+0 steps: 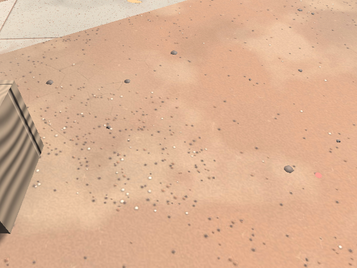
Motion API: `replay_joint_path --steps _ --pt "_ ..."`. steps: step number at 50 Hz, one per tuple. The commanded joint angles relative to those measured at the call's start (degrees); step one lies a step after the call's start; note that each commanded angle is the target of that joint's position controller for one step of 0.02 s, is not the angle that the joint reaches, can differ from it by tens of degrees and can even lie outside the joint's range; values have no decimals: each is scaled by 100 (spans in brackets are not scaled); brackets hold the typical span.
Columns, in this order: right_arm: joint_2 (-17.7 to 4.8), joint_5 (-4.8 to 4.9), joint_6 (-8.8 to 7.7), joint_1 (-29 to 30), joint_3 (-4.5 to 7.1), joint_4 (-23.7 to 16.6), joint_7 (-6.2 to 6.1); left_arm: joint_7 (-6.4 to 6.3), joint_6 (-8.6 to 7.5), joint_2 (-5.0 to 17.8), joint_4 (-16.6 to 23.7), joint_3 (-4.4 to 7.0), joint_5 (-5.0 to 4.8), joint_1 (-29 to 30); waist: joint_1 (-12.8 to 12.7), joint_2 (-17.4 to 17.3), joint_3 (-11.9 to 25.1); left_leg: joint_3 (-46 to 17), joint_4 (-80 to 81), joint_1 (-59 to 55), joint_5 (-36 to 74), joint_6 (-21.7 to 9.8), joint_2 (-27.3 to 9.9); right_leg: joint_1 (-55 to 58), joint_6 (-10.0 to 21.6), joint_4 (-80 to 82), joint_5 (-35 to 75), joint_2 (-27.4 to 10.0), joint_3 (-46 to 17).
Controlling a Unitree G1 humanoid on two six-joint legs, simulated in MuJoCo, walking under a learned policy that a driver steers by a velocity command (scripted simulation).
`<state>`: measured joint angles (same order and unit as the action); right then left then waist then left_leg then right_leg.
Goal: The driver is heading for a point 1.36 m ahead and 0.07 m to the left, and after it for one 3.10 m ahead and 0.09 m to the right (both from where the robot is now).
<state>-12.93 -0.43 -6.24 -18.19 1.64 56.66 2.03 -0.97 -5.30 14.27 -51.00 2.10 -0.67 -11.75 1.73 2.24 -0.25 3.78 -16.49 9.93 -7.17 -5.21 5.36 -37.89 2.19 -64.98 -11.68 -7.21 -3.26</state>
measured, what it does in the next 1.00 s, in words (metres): walks ahead: right foot, then left foot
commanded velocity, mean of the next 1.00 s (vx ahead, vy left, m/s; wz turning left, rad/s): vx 0.13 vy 0.00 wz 0.00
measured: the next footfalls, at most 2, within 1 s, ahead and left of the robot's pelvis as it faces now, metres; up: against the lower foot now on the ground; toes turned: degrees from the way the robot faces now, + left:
right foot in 0.22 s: +0.29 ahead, -0.14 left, +0.00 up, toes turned +0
left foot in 0.54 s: +0.21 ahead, +0.09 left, +0.00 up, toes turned +2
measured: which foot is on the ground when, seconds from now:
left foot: down 0.00-0.26, up 0.28-0.52, down 0.54-1.00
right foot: up 0.00-0.20, down 0.22-1.00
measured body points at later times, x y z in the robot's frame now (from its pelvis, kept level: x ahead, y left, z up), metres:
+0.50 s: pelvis +0.16 -0.05 -0.01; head +0.18 -0.06 +0.44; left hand +0.26 +0.19 -0.14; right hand +0.21 -0.30 -0.16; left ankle +0.16 +0.10 -0.73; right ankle +0.25 -0.14 -0.74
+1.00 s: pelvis +0.23 -0.04 -0.01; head +0.23 -0.04 +0.44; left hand +0.28 +0.22 -0.16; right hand +0.21 -0.28 -0.17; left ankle +0.17 +0.09 -0.74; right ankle +0.24 -0.14 -0.73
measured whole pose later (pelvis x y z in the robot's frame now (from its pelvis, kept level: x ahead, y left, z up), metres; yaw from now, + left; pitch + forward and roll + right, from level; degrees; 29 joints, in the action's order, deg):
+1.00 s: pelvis +0.23 -0.04 -0.01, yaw +1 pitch +0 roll +0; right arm -11.0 1.4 -3.4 -20.6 2.3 62.6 -1.8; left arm -0.6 -3.0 11.8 -59.9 2.5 -1.2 -14.0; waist 1.1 -1.0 0.3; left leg 0.1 -32.0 9.0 -23.0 -0.4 -1.5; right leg -19.1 4.7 -39.0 -21.2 0.8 2.8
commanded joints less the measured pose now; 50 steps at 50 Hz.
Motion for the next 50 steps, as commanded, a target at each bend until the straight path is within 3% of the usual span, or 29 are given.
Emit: replay_joint_path --steps 1,4,7,9,11,12,13,14,15,16,17,19,21,24,26,27,28,29,31,35,41,42,43,45,46,48,50 --pt "-717 -37 -97 339 89 -330 -105 -52 18 233 217 68 89 -289 -342 -404 -317 -862 931 811 2016 -934 -1499 242 -192 968 842 -120 89" --pt "-838 16 -8 5 91 -235 -178 -8 -18 50 330 -4 75 328 -67 -476 -90 -440 592 554 2646 -658 -1277 809 -226 2383 1647 228 357" --pt "-889 79 99 -220 92 -81 -211 48 20 165 429 1 39 675 68 -610 20 -616 254 -39 2465 -607 -1493 962 -208 3006 1661 382 269" --pt "-851 104 157 -137 89 -39 -238 87 3 319 482 45 80 694 -22 -681 121 -805 -177 -412 2483 -485 -1631 1105 -56 3382 1341 448 179" --pt "-778 136 198 -4 73 -50 -266 83 -54 547 243 154 160 74 -320 -522 423 -796 -971 -526 2306 -229 -1352 2020 144 4116 1862 607 297" --pt "-692 42 170 -207 35 -69 -275 47 -81 931 129 256 216 -399 -374 -144 848 -580 -1815 -159 1673 7 -968 3020 349 3962 4090 93 -121" --pt "-86 -57 117 -1074 -143 106 -229 29 -15 1137 77 273 248 -691 -110 928 1581 -352 -3205 1318 -1078 336 -425 4894 1195 3510 5770 -1057 -1191" --pt "-82 32 160 -1275 -182 243 -217 64 58 646 13 156 189 -941 -271 1267 2125 -560 -4168 1681 -3071 529 -333 4991 1702 3860 5070 -1596 -2019" --pt "-556 125 254 -918 -61 186 -223 114 89 466 62 92 127 -727 -295 792 1793 -790 -4617 1811 -3151 560 -531 4329 1552 4220 3455 -1379 -2034" --pt "-644 156 373 -457 -9 80 -275 119 109 451 161 69 109 -224 -207 377 1258 -756 -4721 1977 -2875 609 -702 3665 1301 4452 2293 -1166 -1794" --pt "-599 119 484 -198 19 45 -331 111 115 452 244 44 133 208 -117 184 856 -744 -4530 1905 -2583 672 -847 2942 1161 4726 1517 -1014 -1534" --pt "-418 55 629 -167 17 58 -432 77 160 527 291 66 220 714 108 410 501 -621 -3713 1197 -2056 752 -922 1851 925 5095 647 -582 -972" --pt "-245 33 650 -288 -11 183 -486 40 196 447 204 57 260 623 103 509 527 -453 -3054 723 -1810 757 -802 1616 933 5126 522 -369 -621" --pt "-220 17 672 -300 -8 292 -480 -11 248 422 102 47 122 582 136 450 595 -304 -1887 159 -807 663 -714 1574 854 5065 -505 -274 -533" --pt "-294 -91 691 -190 4 288 -448 -24 289 328 -31 15 51 387 122 319 356 -309 -1235 -139 -382 484 -727 1326 490 5068 -1582 -80 -484" --pt "-414 -134 692 -157 10 240 -447 -21 301 308 -88 11 61 302 58 180 121 -552 -956 -55 -510 341 -971 1233 271 4956 -1860 44 -433" --pt "-733 -52 683 -59 85 277 -453 -31 325 330 -104 51 67 128 -188 -331 -170 -585 -901 552 -1314 196 -976 1434 105 4867 -1650 395 -93" --pt "-621 -2 634 20 82 310 -440 -64 341 330 -141 54 94 171 -148 -586 -312 -655 -633 1150 -1889 171 -940 1931 13 4566 -1223 549 126" --pt "-452 -20 517 204 53 331 -437 -102 357 257 -217 61 87 87 -246 -824 -285 -699 -376 1406 -1803 306 -955 2441 57 4229 -534 569 210" --pt "-364 31 383 99 48 400 -426 -85 369 202 -378 70 107 5 -203 -565 -106 -637 -530 1050 -1110 378 -908 2611 122 4029 253 577 263" --pt "-324 40 411 -101 29 480 -426 -69 404 180 -551 77 67 -21 -134 -313 40 -526 -746 710 -354 368 -829 2748 107 3863 974 553 276" --pt "-306 49 426 -246 31 550 -427 -72 420 134 -639 67 60 -128 -116 -327 161 -498 -689 636 -888 326 -796 2792 115 3801 421 643 377" --pt "-404 88 449 -301 69 569 -432 -78 438 168 -686 90 24 -166 -110 -414 41 -555 -632 707 -1708 198 -791 2649 136 3641 -548 787 516" --pt "-594 151 436 -369 143 504 -438 -72 398 211 -654 115 -10 -34 -32 -611 -484 -1095 -294 797 -3139 -174 -1125 1854 185 3339 -1868 900 596" --pt "-681 187 376 -543 178 504 -432 -48 311 135 -579 99 -32 144 65 -792 -691 -1634 7 603 -3475 -399 -1498 1381 193 2998 -1765 917 646" --pt "-904 218 237 -596 270 505 -416 39 108 -22 -452 60 -63 387 89 -1207 -992 -2738 391 197 -3192 -836 -2351 700 286 2334 -1050 755 616" --pt "-754 206 146 -403 257 434 -375 118 -29 23 -448 82 -88 303 -93 -1124 -912 -2581 154 11 -2059 -787 -2409 781 411 2514 -1111 608 545"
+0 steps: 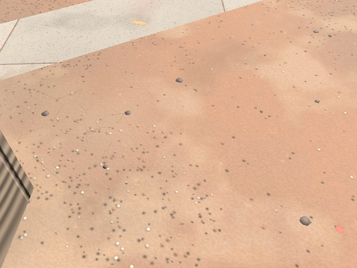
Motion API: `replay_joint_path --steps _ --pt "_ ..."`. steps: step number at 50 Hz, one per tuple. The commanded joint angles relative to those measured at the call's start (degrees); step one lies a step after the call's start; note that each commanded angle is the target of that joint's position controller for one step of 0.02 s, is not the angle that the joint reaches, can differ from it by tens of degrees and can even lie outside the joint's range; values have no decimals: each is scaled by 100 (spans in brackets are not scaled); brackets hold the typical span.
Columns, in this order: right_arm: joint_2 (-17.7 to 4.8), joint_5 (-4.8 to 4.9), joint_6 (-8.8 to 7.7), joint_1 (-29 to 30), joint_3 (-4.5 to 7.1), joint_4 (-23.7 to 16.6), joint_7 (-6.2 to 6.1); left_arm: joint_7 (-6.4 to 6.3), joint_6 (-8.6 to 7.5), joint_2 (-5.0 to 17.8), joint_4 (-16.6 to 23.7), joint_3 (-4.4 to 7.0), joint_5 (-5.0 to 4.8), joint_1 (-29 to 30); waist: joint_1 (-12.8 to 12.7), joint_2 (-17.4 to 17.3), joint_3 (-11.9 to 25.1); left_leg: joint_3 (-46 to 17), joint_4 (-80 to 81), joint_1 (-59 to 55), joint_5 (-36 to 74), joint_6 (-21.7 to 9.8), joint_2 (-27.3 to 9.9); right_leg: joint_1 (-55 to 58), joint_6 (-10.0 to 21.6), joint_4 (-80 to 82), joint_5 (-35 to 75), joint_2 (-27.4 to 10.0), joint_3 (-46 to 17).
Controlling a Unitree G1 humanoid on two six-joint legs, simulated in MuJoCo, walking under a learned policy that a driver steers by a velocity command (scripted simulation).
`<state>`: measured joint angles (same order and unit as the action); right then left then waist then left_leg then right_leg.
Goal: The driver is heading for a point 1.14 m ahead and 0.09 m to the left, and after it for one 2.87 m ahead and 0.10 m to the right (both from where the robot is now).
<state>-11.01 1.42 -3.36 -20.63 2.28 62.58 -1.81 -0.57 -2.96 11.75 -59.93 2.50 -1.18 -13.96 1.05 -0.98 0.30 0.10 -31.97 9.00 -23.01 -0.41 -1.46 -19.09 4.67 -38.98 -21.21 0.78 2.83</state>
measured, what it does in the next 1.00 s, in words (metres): walks ahead: left foot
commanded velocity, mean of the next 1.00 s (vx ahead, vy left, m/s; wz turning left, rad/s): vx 0.44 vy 0.00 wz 0.00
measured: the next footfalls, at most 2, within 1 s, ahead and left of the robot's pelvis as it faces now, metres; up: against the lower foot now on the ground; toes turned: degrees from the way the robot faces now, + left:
left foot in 0.56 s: +0.43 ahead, +0.13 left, +0.00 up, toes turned +3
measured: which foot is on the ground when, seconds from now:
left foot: down 0.00-0.08, up 0.10-0.54, down 0.56-1.00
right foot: down 0.00-0.58, up 0.60-1.00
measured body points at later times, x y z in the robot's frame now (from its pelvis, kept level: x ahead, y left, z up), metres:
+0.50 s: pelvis +0.20 +0.01 +0.00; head +0.23 +0.01 +0.45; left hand +0.10 +0.25 -0.14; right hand +0.43 -0.21 -0.10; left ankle +0.39 +0.13 -0.70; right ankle +0.03 -0.11 -0.73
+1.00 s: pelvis +0.48 +0.05 +0.01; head +0.49 +0.05 +0.46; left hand +0.67 +0.29 -0.10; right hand +0.45 -0.21 -0.13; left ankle +0.39 +0.13 -0.73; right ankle +0.69 -0.12 -0.67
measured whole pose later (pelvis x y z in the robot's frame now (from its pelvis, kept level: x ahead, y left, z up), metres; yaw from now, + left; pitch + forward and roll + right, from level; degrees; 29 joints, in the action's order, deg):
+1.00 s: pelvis +0.48 +0.05 +0.01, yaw +0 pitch +2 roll +2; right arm -12.5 0.4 -5.4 -21.8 2.3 59.3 -0.2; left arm 0.3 -4.7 13.7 -51.6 3.8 -0.8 -2.9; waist 4.1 2.0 0.7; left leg 3.3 -10.5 -1.1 -13.5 -3.5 4.1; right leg -39.3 1.3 -36.1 6.2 -6.9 -1.2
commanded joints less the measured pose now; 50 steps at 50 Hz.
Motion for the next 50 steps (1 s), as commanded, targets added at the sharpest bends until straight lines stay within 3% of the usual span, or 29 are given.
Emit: replay_joint_path --steps 1,2,3,4,5,6,7,9,11,16,19,22,25,26,27,28,29,30,31,32,33,34,35,36,38,42,46,50 --pt "-911 48 -142 36 187 -222 40 100 -295 285 352 64 -69 261 -217 -730 -863 -1834 1522 295 -180 -1096 -1524 -500 205 454 -80 -134 32" --pt "-895 61 -124 284 184 -311 65 97 -293 350 141 123 -83 -240 -462 -620 -714 -1367 1251 787 82 -871 -1183 529 212 926 223 -2 104" --pt "-872 50 -136 564 175 -445 73 80 -276 570 -82 229 -47 -876 -718 -295 -525 -834 487 1349 915 -622 -759 1484 259 1185 494 -132 -287" --pt "-511 36 -195 670 91 -617 71 62 -275 1150 -254 407 -57 -1642 -906 1142 -283 222 -1469 2422 1112 -166 89 2509 753 2045 119 -1118 -2054" --pt "-366 9 -291 738 48 -756 64 135 -317 1265 -333 388 4 -2203 -1031 1895 33 -1 -3091 3422 -615 -76 442 3159 1365 2846 238 -2188 -4174" --pt "-585 92 -345 791 122 -774 106 128 -376 846 -227 222 91 -1707 -684 1079 -203 -495 -3986 3883 -599 -251 60 2952 1278 2713 338 -2319 -4017" --pt "-595 140 -368 759 124 -745 159 142 -404 636 -53 145 89 -1212 -478 704 -327 -533 -4165 3931 -43 -407 -189 2663 1067 2696 577 -2092 -3296" --pt "-664 62 -363 848 208 -720 161 184 -389 508 105 51 78 -774 -272 315 -433 -394 -3636 3753 852 -500 -536 2250 732 2880 1291 -1661 -2183" --pt "-568 31 -286 864 242 -714 190 158 -310 376 40 -16 116 -957 -220 500 -381 -187 -3189 3403 1167 -399 -590 2040 579 2974 2053 -1346 -1482" --pt "-312 -31 -199 2016 135 -1167 218 -8 -240 736 44 22 153 -1191 -379 424 -653 56 -1424 3421 2052 -94 -461 1680 633 3267 2428 -1243 -950" --pt "-381 9 -201 2543 92 -1340 281 -32 -251 833 14 69 106 -1360 -492 539 -777 202 -582 3014 2524 -85 -289 1553 620 3419 2170 -1237 -739" --pt "-463 39 -224 2887 68 -1515 366 -37 -235 807 -83 110 34 -1506 -486 529 -933 110 -165 3025 2544 -243 -285 1967 584 3338 2270 -1462 -668" --pt "-679 37 -281 2725 135 -1576 443 -44 -179 928 -60 185 31 -1348 -217 611 -671 200 107 2466 2112 -487 -112 2435 438 2774 3519 -1599 -529" --pt "-832 31 -288 2361 212 -1502 435 -43 -153 1007 -33 213 47 -1266 3 737 -356 345 69 1842 1946 -580 83 2484 375 2297 4582 -1574 -458" --pt "-1042 32 -280 1514 343 -1257 408 -41 -109 987 -5 207 74 -1161 443 773 140 488 54 763 1850 -715 302 2305 254 1308 5418 -1374 -277" --pt "-1328 28 -257 406 478 -950 360 -30 -92 888 89 153 118 -1059 909 667 795 87 -68 -898 1788 -936 -13 1352 52 -133 4941 -1101 -132" --pt "-1872 -137 -228 -492 601 -783 317 34 -163 265 185 -13 128 -1633 729 -659 1800 -2483 294 -3118 597 -1745 -1569 -853 -326 -2551 2318 -205 7" --pt "-1626 -127 -221 -472 483 -754 337 81 -343 100 124 -80 21 -1645 637 -1291 2329 -4579 1547 -3366 -118 -2025 -2163 -1713 -320 -3814 -950 299 -854" --pt "-1278 -59 -266 101 365 -814 365 95 -458 582 302 54 -137 -1115 543 -1017 1439 -3969 1702 -2650 -291 -1685 -1950 -2309 -174 -4264 -747 -77 -1069" --pt "-996 -51 -292 664 277 -958 373 67 -504 773 459 88 -184 -636 374 -575 788 -3022 1777 -1673 128 -1457 -1767 -2329 -69 -4133 -238 -413 -858" --pt "-829 -114 -331 1106 218 -1013 408 4 -487 771 503 128 -117 -428 135 -132 392 -2324 1952 -691 741 -1325 -1559 -2014 -52 -3734 278 -695 -746" --pt "-643 -173 -374 1320 160 -1016 437 -49 -398 731 474 187 -32 -502 -102 -173 249 -1800 2099 -76 1128 -1198 -1301 -1606 -21 -3375 551 -905 -773" --pt "-577 -198 -377 1336 137 -963 456 -62 -303 582 441 184 -17 -692 -241 -313 206 -1515 2236 282 1233 -1184 -1171 -1300 -15 -3182 664 -984 -785" --pt "-591 -193 -377 1221 136 -898 448 -72 -232 465 422 180 -14 -773 -287 -337 140 -1329 2362 481 1332 -1232 -1098 -1206 -28 -3022 694 -1018 -743" --pt "-782 -191 -380 979 156 -796 370 -92 -157 506 546 213 10 -502 -310 -289 -95 -1050 2576 642 1526 -1314 -1042 -1479 -128 -2616 1014 -1066 -673" --pt "-965 -172 -330 424 170 -676 197 -69 -173 581 876 255 92 462 -85 -141 -310 -834 2666 134 1989 -1254 -1036 -2337 -333 -1288 2194 -1060 -625" --pt "-1010 -110 -290 -10 157 -594 138 32 -228 452 1090 190 57 1251 168 -166 -406 -479 2673 -192 2153 -1078 -904 -2170 -353 -55 2957 -812 -381" --pt "-1045 -81 -198 -455 179 -423 128 168 -275 424 1328 110 8 1917 387 -137 -596 -423 2414 -994 2328 -1089 -1109 -2370 -320 612 2693 -666 -290"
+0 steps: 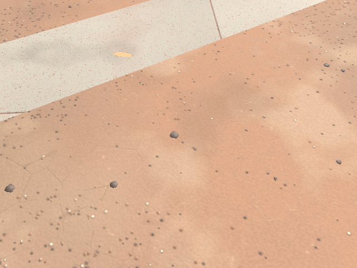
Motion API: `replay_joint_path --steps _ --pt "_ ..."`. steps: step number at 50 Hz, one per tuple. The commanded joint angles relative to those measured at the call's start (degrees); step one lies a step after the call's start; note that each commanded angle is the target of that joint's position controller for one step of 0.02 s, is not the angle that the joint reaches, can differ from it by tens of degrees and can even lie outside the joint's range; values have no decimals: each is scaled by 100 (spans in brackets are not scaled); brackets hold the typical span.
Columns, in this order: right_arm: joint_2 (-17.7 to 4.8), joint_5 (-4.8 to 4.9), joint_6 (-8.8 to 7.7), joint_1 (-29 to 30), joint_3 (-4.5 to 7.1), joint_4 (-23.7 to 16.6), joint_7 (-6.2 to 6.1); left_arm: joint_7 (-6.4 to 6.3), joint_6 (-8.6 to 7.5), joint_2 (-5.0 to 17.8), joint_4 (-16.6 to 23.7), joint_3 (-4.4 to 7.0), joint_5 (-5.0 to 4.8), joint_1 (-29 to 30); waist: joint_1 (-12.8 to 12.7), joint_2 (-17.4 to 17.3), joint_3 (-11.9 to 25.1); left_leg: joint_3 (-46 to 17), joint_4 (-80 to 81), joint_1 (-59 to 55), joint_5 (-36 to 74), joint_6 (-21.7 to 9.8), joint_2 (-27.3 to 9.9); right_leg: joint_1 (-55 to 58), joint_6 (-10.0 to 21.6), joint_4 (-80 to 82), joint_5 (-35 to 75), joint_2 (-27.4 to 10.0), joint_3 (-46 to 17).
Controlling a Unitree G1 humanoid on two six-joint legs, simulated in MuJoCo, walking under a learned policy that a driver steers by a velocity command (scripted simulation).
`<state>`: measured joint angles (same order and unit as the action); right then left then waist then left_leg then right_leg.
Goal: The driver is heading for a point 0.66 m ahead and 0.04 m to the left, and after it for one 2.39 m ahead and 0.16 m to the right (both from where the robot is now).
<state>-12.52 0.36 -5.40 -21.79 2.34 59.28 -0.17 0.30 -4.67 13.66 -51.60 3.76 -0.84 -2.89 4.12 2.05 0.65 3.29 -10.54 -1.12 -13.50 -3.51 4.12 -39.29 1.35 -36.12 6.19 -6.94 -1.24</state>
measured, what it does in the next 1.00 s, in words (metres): walks ahead: right foot, then left foot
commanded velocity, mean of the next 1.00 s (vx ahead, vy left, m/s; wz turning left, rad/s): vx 0.12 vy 0.00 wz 0.00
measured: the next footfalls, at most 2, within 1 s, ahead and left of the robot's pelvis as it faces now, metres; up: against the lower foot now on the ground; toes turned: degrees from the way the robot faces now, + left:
right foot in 0.12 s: +0.28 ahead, -0.14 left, +0.00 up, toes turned -3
left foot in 0.50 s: +0.26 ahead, +0.10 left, +0.00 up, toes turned +1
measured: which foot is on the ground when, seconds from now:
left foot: down 0.00-0.14, up 0.16-0.48, down 0.50-1.00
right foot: up 0.00-0.10, down 0.12-1.00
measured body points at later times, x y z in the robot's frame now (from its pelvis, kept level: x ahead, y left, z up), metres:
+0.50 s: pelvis +0.19 -0.04 -0.01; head +0.20 -0.04 +0.44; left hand +0.28 +0.20 -0.15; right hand +0.27 -0.30 -0.15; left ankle +0.22 +0.10 -0.75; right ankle +0.24 -0.14 -0.74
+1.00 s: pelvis +0.24 -0.02 -0.01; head +0.25 -0.02 +0.44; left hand +0.29 +0.23 -0.16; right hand +0.29 -0.27 -0.16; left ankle +0.22 +0.10 -0.74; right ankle +0.24 -0.14 -0.74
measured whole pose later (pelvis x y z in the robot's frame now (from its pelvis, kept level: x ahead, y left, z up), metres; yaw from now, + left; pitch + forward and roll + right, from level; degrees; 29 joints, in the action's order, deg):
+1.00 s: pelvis +0.24 -0.02 -0.01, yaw +0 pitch -1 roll +0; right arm -11.0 0.1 -0.7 -10.5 2.6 61.9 -2.0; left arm -1.9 0.1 12.3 -61.8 2.1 0.0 -9.8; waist -0.1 -0.1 -2.1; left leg 0.7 -29.5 11.6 -16.9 0.1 -0.9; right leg -12.3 0.1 -28.5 -15.4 -0.8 2.7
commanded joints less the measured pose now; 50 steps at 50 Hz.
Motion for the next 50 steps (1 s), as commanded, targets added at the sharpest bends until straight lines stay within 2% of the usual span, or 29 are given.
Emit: replay_joint_path --steps 1,3,4,5,6,7,8,9,10,11,12,13,14,15,17,20,22,23,24,25,26,27,28,30,32,34,39,49,50 --pt "-884 13 53 -357 176 -69 -49 123 -131 221 560 -36 -14 936 84 -426 -702 -689 67 -118 1789 -748 -1692 -327 49 506 -188 169 150" --pt "-939 -8 142 -318 199 -48 -79 199 -189 271 609 -38 14 876 -43 -588 -556 -627 -444 -261 2983 -619 -1738 163 170 729 -489 359 253" --pt "-999 -14 171 -227 216 -67 -91 210 -209 419 544 15 28 567 -223 -731 -310 -622 -805 -338 3789 -516 -1718 654 261 789 -610 510 305" --pt "-1030 6 193 -62 222 -111 -101 200 -232 601 364 97 63 -25 -547 -818 61 -542 -1398 -334 4604 -383 -1573 1450 384 945 -443 723 430" --pt "-953 9 195 1 185 -161 -94 174 -255 886 102 210 113 -836 -913 -709 559 -357 -2375 -33 4634 -161 -1235 2629 561 1131 482 691 426" --pt "-775 -100 159 -12 99 -347 -90 114 -250 1327 -94 282 267 -1748 -1093 -39 1498 -178 -4101 1257 2536 105 -837 4549 941 608 2783 -476 -715" --pt "4 -85 76 -1116 -124 -129 -7 124 -181 1475 -167 257 254 -1844 -622 1455 2532 -434 -6140 3114 -2504 428 99 6484 2106 561 4199 -1991 -2706" --pt "-618 46 18 -1004 30 52 15 139 -107 1038 -127 166 146 -1941 -896 691 2820 -1340 -6684 3231 -2590 399 -55 6160 1999 832 3289 -1700 -2805" --pt "-821 180 13 -336 101 -163 0 117 -83 870 -20 99 74 -1311 -798 543 1868 -1096 -6624 3652 -2252 384 -357 5334 1713 1034 2833 -1436 -1941" --pt "-776 146 56 87 100 -268 -63 93 -71 697 73 28 81 -756 -623 66 1237 -828 -6257 3597 -1809 436 -648 4394 1486 1319 2416 -1139 -1467" --pt "-761 68 143 287 150 -291 -130 83 -73 493 108 -45 107 -433 -469 -86 810 -761 -5898 3356 -1528 485 -825 3554 1403 1574 2151 -958 -1146" --pt "-634 28 245 160 152 -286 -161 86 -74 402 68 -80 187 -297 -260 50 691 -775 -5537 2793 -1296 492 -970 2892 1323 1763 1983 -815 -896" --pt "-431 5 330 10 125 -240 -179 98 -70 356 18 -96 253 -229 -143 171 649 -704 -5162 2380 -1164 504 -963 2461 1315 1902 1903 -702 -700" --pt "-276 4 385 -79 94 -224 -203 93 -70 398 -17 -94 290 -167 -51 276 603 -617 -4691 2117 -1111 526 -945 2175 1323 1981 1950 -602 -476" --pt "-261 -22 451 79 75 -267 -259 43 -50 535 -58 -65 307 -117 -43 396 655 -519 -3823 1833 -856 548 -893 2019 1323 2045 1713 -509 -281" --pt "-466 -40 573 365 123 -293 -269 -38 66 668 -126 -47 211 -195 -156 411 718 -453 -3082 1487 -118 522 -849 1967 1215 2278 -278 -521 -395" --pt "-472 -65 611 536 143 -288 -259 -73 148 606 -169 -77 153 -143 -135 379 426 -353 -2465 1202 275 430 -784 1678 1006 2379 -2052 -390 -438" --pt "-480 -110 608 620 153 -285 -254 -84 175 526 -208 -107 122 -177 -128 342 246 -304 -2114 1066 381 360 -741 1553 837 2366 -2753 -265 -446" --pt "-516 -168 599 688 157 -299 -252 -87 191 407 -294 -149 115 -331 -139 230 63 -390 -1738 992 534 283 -815 1501 620 2324 -3218 -139 -457" --pt "-629 -190 575 700 161 -332 -260 -89 204 348 -358 -170 135 -497 -216 50 -75 -645 -1416 965 687 180 -1060 1491 396 2140 -3418 24 -417" --pt "-1010 -109 554 835 237 -332 -282 -97 211 392 -387 -131 149 -812 -554 -520 -227 -723 -1445 1192 526 46 -1163 1524 228 1970 -3215 386 -149" --pt "-884 -50 524 863 245 -234 -249 -139 252 374 -403 -134 160 -801 -529 -858 -277 -726 -1234 1801 -405 23 -1037 2036 121 1760 -2790 590 171" --pt "-646 -64 479 915 196 -209 -227 -170 284 409 -413 -124 151 -731 -505 -873 -315 -732 -1048 2085 -682 95 -985 2387 89 1551 -2456 596 233" --pt "-537 -97 398 1079 163 -195 -199 -204 332 375 -468 -122 148 -761 -545 -879 -235 -690 -1019 2081 -260 237 -935 2636 126 1364 -1994 565 253" --pt "-533 -64 338 1010 163 -130 -193 -194 335 373 -525 -116 160 -799 -513 -698 -53 -636 -1197 1781 332 242 -903 2702 149 1302 -1632 524 239" --pt "-557 -40 326 929 163 -69 -195 -181 328 374 -555 -110 131 -744 -454 -535 65 -589 -1347 1554 792 208 -872 2737 147 1244 -1317 497 232" --pt "-548 -32 363 879 147 27 -204 -188 369 369 -669 -97 98 -753 -410 -333 142 -519 -1500 1344 1294 161 -818 2848 102 1118 -894 478 245" --pt "-467 -32 448 924 124 137 -205 -246 447 396 -894 -87 83 -854 -420 -227 -18 -425 -1491 1274 1366 162 -717 2916 38 1074 -774 439 232" --pt "-418 -25 461 804 119 217 -204 -247 455 346 -979 -94 79 -976 -417 -242 96 -359 -1459 1216 762 143 -653 2958 48 1071 -1357 509 313"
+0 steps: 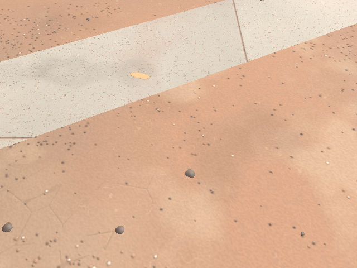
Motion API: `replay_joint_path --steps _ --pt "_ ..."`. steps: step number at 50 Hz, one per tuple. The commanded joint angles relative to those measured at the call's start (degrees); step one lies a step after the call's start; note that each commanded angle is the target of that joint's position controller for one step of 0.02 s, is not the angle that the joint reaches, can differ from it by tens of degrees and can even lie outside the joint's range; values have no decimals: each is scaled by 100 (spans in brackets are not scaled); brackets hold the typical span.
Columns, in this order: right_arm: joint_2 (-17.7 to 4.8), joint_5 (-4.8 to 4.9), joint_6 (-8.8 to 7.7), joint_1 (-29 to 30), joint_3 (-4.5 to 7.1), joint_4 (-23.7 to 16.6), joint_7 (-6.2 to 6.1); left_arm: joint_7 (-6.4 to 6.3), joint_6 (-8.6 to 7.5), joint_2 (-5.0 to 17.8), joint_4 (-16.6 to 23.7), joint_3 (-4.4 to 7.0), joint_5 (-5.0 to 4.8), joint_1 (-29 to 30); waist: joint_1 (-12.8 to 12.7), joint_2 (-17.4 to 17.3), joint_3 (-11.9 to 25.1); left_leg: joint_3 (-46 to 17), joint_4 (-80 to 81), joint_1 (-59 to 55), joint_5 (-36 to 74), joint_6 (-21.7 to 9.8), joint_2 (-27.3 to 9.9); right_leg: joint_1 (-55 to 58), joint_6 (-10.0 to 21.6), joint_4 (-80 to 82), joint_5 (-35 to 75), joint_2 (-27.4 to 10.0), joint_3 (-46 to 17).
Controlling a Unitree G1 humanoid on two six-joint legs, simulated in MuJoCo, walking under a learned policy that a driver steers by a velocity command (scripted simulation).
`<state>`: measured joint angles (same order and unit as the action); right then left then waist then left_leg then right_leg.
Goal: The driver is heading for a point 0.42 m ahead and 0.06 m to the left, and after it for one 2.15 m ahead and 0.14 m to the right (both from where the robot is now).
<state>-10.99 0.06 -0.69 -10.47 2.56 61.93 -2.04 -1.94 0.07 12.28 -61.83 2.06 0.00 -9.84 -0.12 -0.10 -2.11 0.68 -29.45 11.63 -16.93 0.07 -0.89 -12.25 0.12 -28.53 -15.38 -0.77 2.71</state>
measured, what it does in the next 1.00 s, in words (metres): walks ahead: left foot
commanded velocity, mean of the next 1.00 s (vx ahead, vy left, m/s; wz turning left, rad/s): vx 0.39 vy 0.00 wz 0.11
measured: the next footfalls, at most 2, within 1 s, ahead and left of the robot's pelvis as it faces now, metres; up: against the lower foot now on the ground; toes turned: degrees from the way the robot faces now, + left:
left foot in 0.72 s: +0.42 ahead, +0.12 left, +0.00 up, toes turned +13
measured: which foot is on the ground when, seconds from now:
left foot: down 0.00-0.26, up 0.28-0.70, down 0.72-1.00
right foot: down 0.00-0.70, up 0.72-1.00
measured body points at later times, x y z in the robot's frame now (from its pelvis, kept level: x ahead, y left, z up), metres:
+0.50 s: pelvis +0.13 -0.03 +0.00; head +0.15 -0.04 +0.45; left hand +0.05 +0.20 -0.14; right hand +0.27 -0.27 -0.13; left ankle +0.22 +0.13 -0.66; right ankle +0.02 -0.12 -0.74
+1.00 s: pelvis +0.41 +0.06 +0.01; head +0.41 +0.06 +0.46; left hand +0.48 +0.34 -0.12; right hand +0.48 -0.19 -0.13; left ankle +0.38 +0.11 -0.74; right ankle +0.54 -0.13 -0.65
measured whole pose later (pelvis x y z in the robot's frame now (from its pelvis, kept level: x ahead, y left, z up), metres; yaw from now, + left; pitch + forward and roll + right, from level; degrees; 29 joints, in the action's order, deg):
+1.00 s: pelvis +0.41 +0.06 +0.01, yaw +7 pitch +0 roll +2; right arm -12.0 -1.0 -6.3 -15.6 3.3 57.4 1.0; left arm -1.2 -4.0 14.6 -54.2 4.4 -1.8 -10.8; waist 1.4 2.2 -0.2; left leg 8.0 -15.6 5.4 -10.9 -5.9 5.5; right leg -41.4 2.4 -59.9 -5.5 -8.2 -6.4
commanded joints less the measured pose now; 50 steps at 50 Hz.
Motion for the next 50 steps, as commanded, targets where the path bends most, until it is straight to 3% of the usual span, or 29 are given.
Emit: replay_joint_path --steps 1,3,5,9,10,12,13,14,15,16,17,18,21,24,27,29,31,33,34,35,36,37,38,39,40,41,43,45,50 --pt "-629 49 10 -370 127 -12 -20 -24 -6 519 7 100 -43 -313 5 -65 267 -49 395 46 120 -295 -68 135 223 209 -156 4 20" --pt "-709 108 -3 -379 166 -56 -31 -36 -33 586 54 133 -99 -250 31 -95 -258 -256 510 511 -1916 -526 -142 -441 387 163 -1930 -5 -76" --pt "-732 166 -146 -497 173 -102 -24 -23 -195 499 142 111 -146 -187 84 -221 -690 -710 711 665 -2517 -745 -418 -937 496 8 -2242 -96 -237" --pt "-1085 183 -403 -1070 282 9 79 152 -553 180 387 50 -156 105 192 -1095 -606 -2709 1406 -200 -2045 -1479 -1652 -1805 530 -1321 -968 100 60" --pt "-1024 172 -436 -957 267 -48 94 195 -598 222 393 60 -159 60 105 -1004 -556 -2713 1299 -210 -1525 -1469 -1723 -1732 610 -1277 -936 41 -9" --pt "-979 193 -442 -437 250 -252 133 235 -639 267 158 104 -178 -613 -320 -799 -328 -1951 850 350 -639 -1136 -1394 -569 746 -505 -702 51 -18" --pt "-932 195 -434 90 228 -468 144 223 -631 448 -97 185 -176 -1313 -677 -421 -234 -1221 219 1183 -41 -807 -931 574 856 139 -515 -113 -412" --pt "-589 187 -510 454 141 -741 145 209 -636 1118 -340 394 -202 -2141 -911 1034 -99 107 -1773 2352 535 -249 62 1721 1299 1031 -558 -1000 -2126" --pt "-512 150 -610 475 122 -862 126 274 -666 1323 -397 410 -120 -2592 -962 1818 88 24 -3316 3526 -1174 -106 389 2534 1815 1660 125 -2047 -4082" --pt "-691 225 -649 418 178 -803 163 256 -698 861 -293 253 -24 -2213 -666 965 -110 -480 -4172 4068 -1305 -259 40 2549 1691 1423 544 -2162 -3767" --pt "-623 298 -646 228 164 -700 211 253 -716 626 -164 184 -11 -1905 -484 597 -168 -615 -4464 4204 -828 -407 -115 2456 1462 1325 990 -1990 -3039" --pt "-579 307 -632 166 173 -643 227 271 -714 579 -91 144 -20 -1697 -355 364 -211 -619 -4356 4242 -350 -491 -260 2330 1254 1365 1438 -1805 -2374" --pt "-446 268 -494 171 223 -633 282 234 -609 269 -61 10 57 -1608 -202 494 -224 -500 -3627 3690 487 -500 -393 1785 794 1607 2237 -1313 -955" --pt "-230 195 -386 753 136 -954 322 114 -599 511 42 22 137 -1427 -173 405 -464 -250 -2464 3331 1251 -342 -280 1072 755 2012 2355 -1118 -251" --pt "-129 151 -374 1510 17 -1332 401 24 -617 766 67 72 82 -1552 -332 414 -602 222 -1298 2720 1879 -342 -196 727 720 2342 2291 -1147 196" --pt "-217 166 -356 1751 -1 -1504 479 15 -611 799 19 100 22 -1728 -343 395 -673 313 -921 2661 1886 -464 -167 1071 710 2281 2626 -1289 385" --pt "-355 169 -361 1818 34 -1652 550 11 -585 874 56 132 -7 -1679 -198 443 -571 468 -663 2442 1674 -667 -10 1523 631 1870 3994 -1396 608" --pt "-606 166 -355 1469 153 -1686 602 -35 -513 1047 158 191 -8 -1541 132 707 -137 741 -745 1834 1191 -875 315 1938 519 957 6059 -1484 785" --pt "-821 171 -331 861 264 -1574 615 -59 -451 1136 233 221 18 -1435 465 859 224 798 -774 1143 972 -989 492 1933 468 92 6715 -1490 832" --pt "-1054 162 -300 -52 409 -1320 576 -30 -427 1104 247 200 3 -1401 910 782 683 655 -372 -215 1203 -1189 599 1444 417 -1022 6596 -1395 782" --pt "-1401 147 -237 -955 559 -1102 459 19 -467 987 302 142 30 -1442 1257 314 1133 -558 -222 -1963 882 -1456 -130 -24 309 -2686 4769 -1158 727" --pt "-1764 73 -268 -1107 532 -1055 406 197 -612 -12 386 -132 22 -2291 453 -1187 2001 -3903 306 -3755 287 -2594 -1993 -2271 82 -5085 -1497 81 250" --pt "-1365 44 -290 -1370 431 -999 368 278 -849 524 426 -2 -256 -1625 896 -647 2292 -4645 1236 -3538 -211 -2499 -2138 -2685 270 -5795 -1664 119 -922" --pt "-1153 44 -374 -797 361 -1032 365 268 -911 833 719 119 -454 -889 776 -469 1230 -3522 1402 -2623 149 -2129 -1953 -3105 378 -5717 -1182 -178 -866" --pt "-915 51 -464 -172 276 -1159 397 203 -900 847 781 137 -412 -654 483 112 785 -2646 1553 -1544 670 -1835 -1727 -2793 406 -5228 -594 -501 -845" --pt "-666 1 -539 204 199 -1182 431 130 -806 826 703 208 -304 -652 231 259 503 -1984 1688 -739 1038 -1621 -1502 -2428 375 -4857 -301 -691 -801" --pt "-495 -61 -625 347 147 -1076 466 78 -555 569 598 236 -235 -1117 -129 -139 347 -1158 1993 78 1052 -1368 -1185 -1779 361 -4387 -3 -894 -904" --pt "-606 -78 -662 130 164 -916 422 49 -416 455 632 252 -228 -1061 -177 -253 103 -668 2196 405 1286 -1288 -1084 -1939 314 -4070 207 -924 -886" --pt "-864 -123 -661 -300 201 -765 195 98 -422 539 971 317 -148 -190 29 -204 -108 -2 2307 -138 2021 -997 -1004 -3001 193 -2649 1732 -737 -1053"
